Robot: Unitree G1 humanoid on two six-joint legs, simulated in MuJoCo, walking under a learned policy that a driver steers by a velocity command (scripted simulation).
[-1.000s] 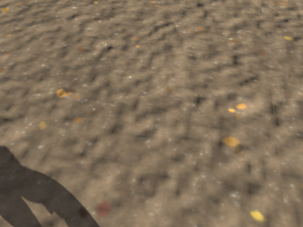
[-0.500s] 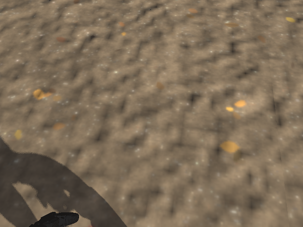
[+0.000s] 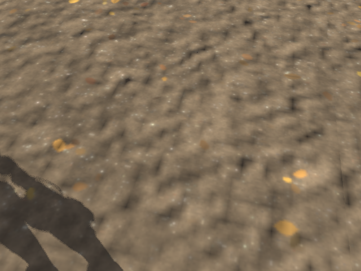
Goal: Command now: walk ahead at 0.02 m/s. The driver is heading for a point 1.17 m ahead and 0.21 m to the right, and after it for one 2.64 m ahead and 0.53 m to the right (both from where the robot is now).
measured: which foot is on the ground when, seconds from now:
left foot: down 0.00-0.74, up 0.76-0.96, down 0.98-1.00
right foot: down 0.00-0.98, up 1.00-1.00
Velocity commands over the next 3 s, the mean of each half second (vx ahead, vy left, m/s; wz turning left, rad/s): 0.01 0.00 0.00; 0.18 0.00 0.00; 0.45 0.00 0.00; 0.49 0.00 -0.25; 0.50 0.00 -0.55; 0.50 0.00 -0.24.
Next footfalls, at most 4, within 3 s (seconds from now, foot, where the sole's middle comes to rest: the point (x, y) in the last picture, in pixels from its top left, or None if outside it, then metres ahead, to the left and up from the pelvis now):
0.98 left None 0.12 0.16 -0.77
1.46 right None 0.50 -0.07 -0.77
1.96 left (147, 200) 0.80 0.15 -0.77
2.50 right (225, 168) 0.98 -0.18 -0.77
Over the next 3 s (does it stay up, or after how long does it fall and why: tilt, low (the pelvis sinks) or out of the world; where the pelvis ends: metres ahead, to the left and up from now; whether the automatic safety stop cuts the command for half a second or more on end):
stays up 1.12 -0.17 -0.01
